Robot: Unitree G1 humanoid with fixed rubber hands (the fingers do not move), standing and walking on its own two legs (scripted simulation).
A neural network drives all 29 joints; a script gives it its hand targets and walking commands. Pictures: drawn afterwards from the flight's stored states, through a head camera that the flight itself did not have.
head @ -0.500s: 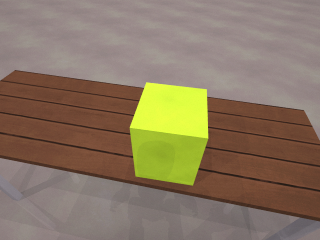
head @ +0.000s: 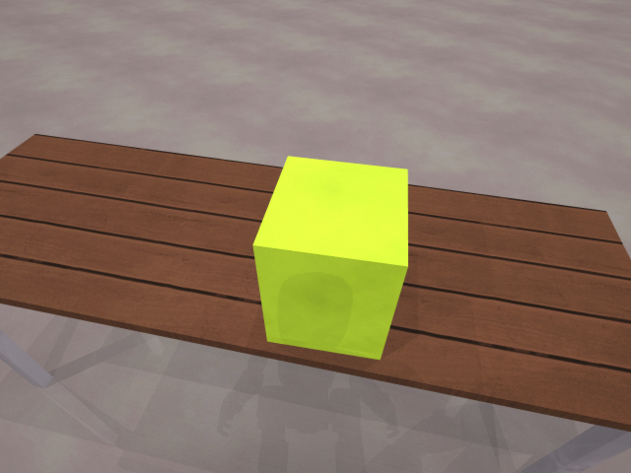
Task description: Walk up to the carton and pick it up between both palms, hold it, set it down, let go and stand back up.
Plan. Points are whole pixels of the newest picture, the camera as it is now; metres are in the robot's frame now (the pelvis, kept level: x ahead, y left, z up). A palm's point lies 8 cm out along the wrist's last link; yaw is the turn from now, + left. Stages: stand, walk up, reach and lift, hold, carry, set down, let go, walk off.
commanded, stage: stand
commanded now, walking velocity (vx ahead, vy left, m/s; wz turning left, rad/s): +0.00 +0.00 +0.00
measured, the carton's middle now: (334, 259) +0.46 -0.01 -0.01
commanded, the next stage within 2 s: none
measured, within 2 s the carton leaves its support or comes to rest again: neither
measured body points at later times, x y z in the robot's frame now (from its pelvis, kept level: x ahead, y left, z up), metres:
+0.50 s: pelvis +0.02 -0.01 +0.00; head +0.02 -0.01 +0.45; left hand +0.04 +0.25 -0.14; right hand +0.04 -0.26 -0.14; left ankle +0.03 +0.12 -0.74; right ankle +0.04 -0.12 -0.74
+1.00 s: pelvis +0.02 -0.01 +0.01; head +0.03 -0.01 +0.45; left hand +0.02 +0.24 -0.14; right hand +0.03 -0.25 -0.14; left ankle +0.03 +0.12 -0.74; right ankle +0.04 -0.13 -0.74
